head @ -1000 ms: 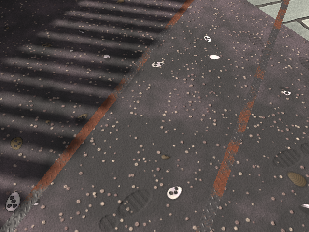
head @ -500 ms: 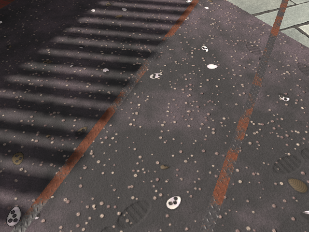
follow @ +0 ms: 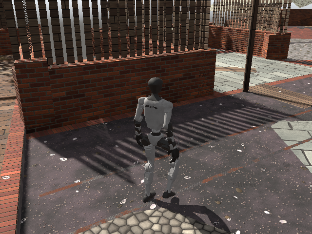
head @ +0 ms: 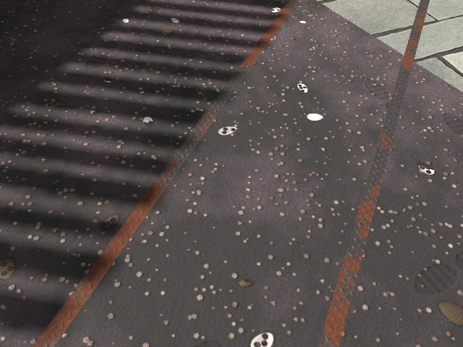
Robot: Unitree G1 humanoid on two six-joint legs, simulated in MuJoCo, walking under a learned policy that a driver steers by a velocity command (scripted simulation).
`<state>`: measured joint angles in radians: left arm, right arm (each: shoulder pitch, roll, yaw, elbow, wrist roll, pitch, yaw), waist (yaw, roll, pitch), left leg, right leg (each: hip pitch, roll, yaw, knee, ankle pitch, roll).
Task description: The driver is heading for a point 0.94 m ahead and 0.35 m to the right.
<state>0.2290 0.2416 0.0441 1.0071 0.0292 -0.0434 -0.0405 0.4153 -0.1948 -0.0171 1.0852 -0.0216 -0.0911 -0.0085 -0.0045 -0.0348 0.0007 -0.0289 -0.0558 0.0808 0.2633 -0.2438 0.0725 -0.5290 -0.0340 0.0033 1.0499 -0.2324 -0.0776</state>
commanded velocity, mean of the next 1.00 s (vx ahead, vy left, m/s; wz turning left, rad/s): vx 0.27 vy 0.00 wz -0.51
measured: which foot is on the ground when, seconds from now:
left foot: down 0.00-0.24, up 0.26-0.88, down 0.90-1.00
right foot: up 0.00-0.24, down 0.26-0.90, up 0.92-1.00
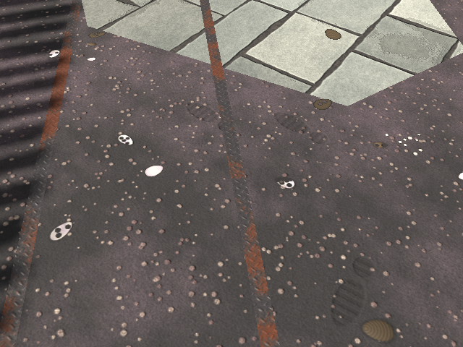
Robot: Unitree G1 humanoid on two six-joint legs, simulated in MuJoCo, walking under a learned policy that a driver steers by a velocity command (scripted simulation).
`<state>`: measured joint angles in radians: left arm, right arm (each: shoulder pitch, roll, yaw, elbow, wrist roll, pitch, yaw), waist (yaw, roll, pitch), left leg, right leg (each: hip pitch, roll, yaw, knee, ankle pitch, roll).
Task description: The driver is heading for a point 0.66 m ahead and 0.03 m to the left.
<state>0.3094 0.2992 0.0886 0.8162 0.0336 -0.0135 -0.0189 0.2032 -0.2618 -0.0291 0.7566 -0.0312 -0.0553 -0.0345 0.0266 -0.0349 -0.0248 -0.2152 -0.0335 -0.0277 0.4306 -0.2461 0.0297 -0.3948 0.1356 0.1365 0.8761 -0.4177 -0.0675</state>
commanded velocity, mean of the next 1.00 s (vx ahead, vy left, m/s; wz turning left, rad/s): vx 0.46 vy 0.00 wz -0.04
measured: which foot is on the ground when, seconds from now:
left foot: down 0.00-0.36, up 0.38-0.88, down 0.90-1.00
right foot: up 0.00-0.34, down 0.36-0.92, up 0.94-1.00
